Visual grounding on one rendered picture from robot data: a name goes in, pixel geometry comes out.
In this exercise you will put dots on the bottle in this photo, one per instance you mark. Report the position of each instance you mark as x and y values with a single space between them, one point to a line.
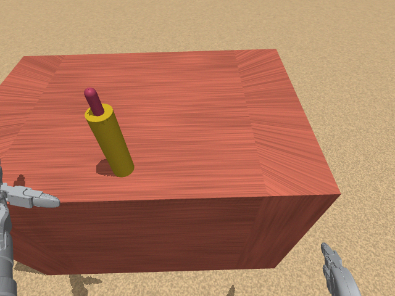
104 125

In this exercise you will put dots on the left robot hand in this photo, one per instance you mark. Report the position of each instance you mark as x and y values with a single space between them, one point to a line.
26 197

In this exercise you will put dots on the left robot arm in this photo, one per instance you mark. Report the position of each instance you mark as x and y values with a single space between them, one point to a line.
8 286

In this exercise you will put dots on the right robot hand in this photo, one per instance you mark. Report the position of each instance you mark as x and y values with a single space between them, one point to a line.
339 280

